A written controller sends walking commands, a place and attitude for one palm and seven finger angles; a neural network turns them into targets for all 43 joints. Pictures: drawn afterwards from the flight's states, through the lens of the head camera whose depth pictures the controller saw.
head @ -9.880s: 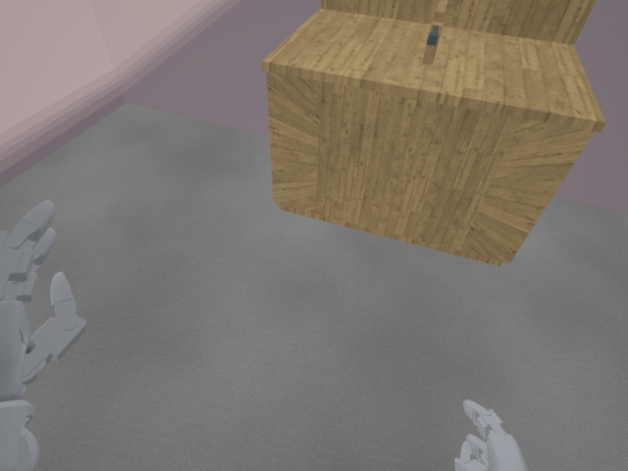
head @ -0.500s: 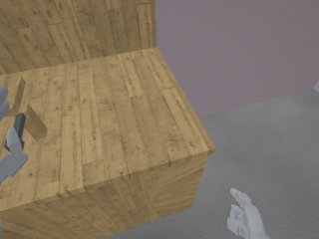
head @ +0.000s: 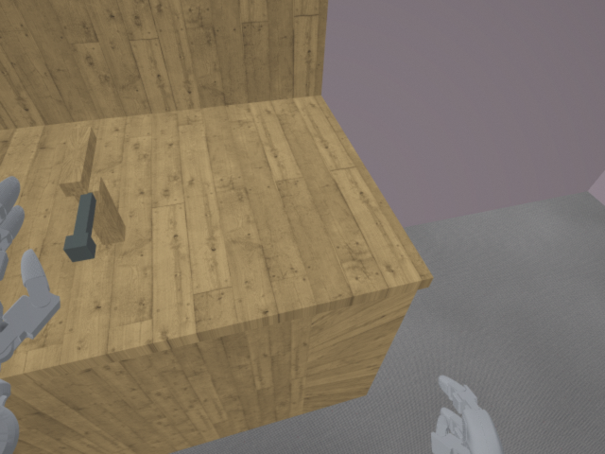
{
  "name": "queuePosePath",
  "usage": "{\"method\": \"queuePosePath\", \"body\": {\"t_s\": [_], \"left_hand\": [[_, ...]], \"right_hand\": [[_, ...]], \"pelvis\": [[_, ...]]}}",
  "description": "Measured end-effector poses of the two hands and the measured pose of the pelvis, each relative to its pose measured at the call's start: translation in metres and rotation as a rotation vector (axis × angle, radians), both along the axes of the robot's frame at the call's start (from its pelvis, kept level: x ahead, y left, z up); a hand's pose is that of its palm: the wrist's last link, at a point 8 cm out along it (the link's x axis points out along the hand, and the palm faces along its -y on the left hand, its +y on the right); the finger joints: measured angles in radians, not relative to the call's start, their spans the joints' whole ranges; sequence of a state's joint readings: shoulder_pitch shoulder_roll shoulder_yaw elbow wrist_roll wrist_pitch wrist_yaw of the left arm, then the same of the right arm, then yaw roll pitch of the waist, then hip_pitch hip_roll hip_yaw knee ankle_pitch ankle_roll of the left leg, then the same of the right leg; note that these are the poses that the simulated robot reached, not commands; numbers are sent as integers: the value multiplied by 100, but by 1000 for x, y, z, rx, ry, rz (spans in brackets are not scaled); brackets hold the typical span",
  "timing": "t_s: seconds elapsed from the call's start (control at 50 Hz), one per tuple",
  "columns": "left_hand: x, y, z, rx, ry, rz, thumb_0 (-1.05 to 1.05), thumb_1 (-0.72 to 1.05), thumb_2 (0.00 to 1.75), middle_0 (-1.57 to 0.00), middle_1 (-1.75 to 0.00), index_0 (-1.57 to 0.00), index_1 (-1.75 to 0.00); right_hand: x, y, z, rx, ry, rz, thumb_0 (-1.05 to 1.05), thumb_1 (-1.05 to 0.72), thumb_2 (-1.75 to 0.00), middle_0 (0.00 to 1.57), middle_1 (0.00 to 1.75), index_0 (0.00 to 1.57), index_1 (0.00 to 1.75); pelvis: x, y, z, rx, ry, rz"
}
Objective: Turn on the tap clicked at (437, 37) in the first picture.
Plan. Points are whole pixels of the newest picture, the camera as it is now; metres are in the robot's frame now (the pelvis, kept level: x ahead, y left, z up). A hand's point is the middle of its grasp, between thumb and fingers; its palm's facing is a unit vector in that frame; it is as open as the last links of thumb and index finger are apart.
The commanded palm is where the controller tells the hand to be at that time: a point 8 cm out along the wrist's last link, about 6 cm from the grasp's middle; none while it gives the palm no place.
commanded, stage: come to a stop and stand still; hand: left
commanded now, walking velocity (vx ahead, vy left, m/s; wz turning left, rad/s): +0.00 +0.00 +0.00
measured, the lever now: (80, 247) +0.35 +0.34 +0.08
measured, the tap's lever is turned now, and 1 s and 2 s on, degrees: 0 0 0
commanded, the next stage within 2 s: look again from close up in 0.26 s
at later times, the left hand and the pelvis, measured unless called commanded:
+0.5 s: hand (36, 254) +0.25 +0.29 +0.19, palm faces +0.49 -0.77 -0.41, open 7.4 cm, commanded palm +0.17 +0.28 +0.18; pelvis +0.01 +0.00 +0.00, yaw -1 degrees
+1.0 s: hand (84, 252) +0.27 +0.26 +0.16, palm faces +0.33 -0.87 -0.36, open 7.4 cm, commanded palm +0.21 +0.30 +0.18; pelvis +0.04 +0.03 +0.00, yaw -2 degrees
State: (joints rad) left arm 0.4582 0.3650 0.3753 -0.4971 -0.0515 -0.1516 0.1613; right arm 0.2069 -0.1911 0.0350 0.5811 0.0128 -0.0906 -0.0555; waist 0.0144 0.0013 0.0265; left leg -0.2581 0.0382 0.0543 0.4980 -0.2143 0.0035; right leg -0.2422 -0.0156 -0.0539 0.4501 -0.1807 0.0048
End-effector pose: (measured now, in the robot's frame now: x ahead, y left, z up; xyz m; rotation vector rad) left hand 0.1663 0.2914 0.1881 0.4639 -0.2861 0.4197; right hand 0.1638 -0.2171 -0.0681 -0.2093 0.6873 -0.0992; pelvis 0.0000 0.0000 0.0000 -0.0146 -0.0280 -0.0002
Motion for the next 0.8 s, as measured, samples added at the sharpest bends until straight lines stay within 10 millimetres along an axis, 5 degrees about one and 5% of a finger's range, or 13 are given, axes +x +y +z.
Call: {"method": "queuePosePath", "body": {"t_s": [0.14,0.36,0.42,0.48,0.64,0.8], "left_hand": [[0,0,-23,-93,65,0,1,89,90,-21,-30,-21,-30],[9,-5,2,-3,5,-27,1,89,90,-21,-30,-21,-30],[25,17,21,154,-45,-14,1,88,90,-21,-30,-21,-31],[38,33,17,102,-51,33,1,89,90,-21,-30,-21,-31],[48,-15,-30,-41,106,-163,1,89,90,-20,-30,-21,-30],[65,21,-11,14,-11,-92,2,88,90,-22,-30,-22,-31]], "right_hand": [[-14,12,-4,1,38,16,1,-90,-90,20,30,21,30],[-6,3,-4,2,45,9,1,-90,-90,20,30,21,30],[-1,0,-6,-27,53,58,1,-90,-90,20,30,21,30],[3,-4,-5,-7,33,47,1,-90,-90,20,30,21,30],[8,-5,2,-4,-7,-21,1,-91,-90,20,30,21,30],[27,7,11,-50,18,10,1,-91,-90,20,30,21,30]], "pelvis": [[-3,6,2,-2,-5,6],[5,2,4,-4,5,10],[3,-2,2,-5,19,9],[4,0,2,1,20,-19],[22,14,3,8,25,-39],[36,15,3,0,29,-24]]}}
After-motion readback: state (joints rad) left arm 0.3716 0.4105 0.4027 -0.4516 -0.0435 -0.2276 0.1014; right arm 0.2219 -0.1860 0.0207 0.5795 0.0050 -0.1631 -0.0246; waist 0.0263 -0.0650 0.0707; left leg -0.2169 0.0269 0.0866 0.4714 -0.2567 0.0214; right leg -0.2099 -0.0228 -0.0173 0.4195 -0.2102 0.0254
